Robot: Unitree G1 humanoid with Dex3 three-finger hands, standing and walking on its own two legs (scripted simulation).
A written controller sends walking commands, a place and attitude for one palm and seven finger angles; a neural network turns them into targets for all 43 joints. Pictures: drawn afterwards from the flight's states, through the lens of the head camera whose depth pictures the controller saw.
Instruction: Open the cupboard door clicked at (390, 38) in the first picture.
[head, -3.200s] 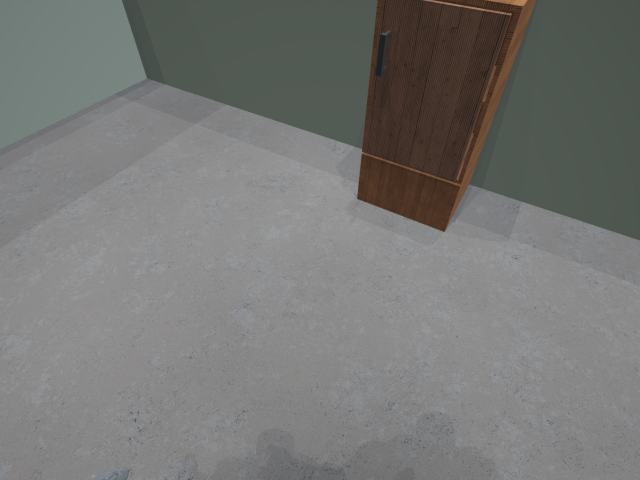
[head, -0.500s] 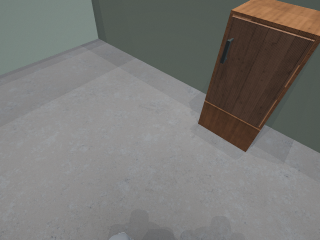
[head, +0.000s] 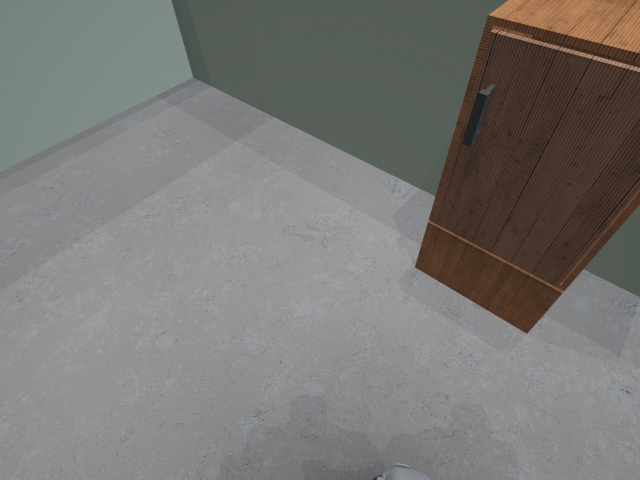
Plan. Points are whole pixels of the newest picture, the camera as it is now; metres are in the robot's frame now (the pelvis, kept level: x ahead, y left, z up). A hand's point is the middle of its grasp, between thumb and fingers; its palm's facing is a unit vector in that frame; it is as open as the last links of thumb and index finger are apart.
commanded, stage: walk to a spot facing it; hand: left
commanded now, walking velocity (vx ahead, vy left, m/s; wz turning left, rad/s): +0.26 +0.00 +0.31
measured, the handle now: (479, 115) +0.88 -0.34 -0.04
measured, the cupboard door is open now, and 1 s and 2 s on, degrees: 0 0 0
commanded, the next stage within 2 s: turn to face it in 0.04 s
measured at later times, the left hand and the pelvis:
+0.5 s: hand out of the picture +0.13 +0.16 -0.19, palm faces +0.07 -0.99 -0.12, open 7.3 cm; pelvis +0.16 +0.00 +0.00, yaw -5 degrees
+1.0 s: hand (263, 335) +0.36 +0.12 -0.14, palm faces -0.31 -0.89 -0.34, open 7.4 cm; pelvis +0.17 -0.05 +0.00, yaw -22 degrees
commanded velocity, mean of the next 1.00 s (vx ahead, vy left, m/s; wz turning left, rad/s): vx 0.02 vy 0.00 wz -0.46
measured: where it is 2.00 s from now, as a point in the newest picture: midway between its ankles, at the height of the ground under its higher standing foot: outside the picture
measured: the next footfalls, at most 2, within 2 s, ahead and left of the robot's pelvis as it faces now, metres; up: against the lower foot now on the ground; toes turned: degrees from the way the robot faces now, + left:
right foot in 0.04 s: +0.16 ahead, -0.12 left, +0.00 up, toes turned -9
left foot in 0.44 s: +0.26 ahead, +0.10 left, +0.00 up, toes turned +7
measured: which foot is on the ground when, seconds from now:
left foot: down 0.00-0.04, up 0.06-0.42, down 0.44-0.86, up 0.88-1.00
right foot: up 0.00-0.02, down 0.04-0.44, up 0.46-0.86, down 0.88-1.00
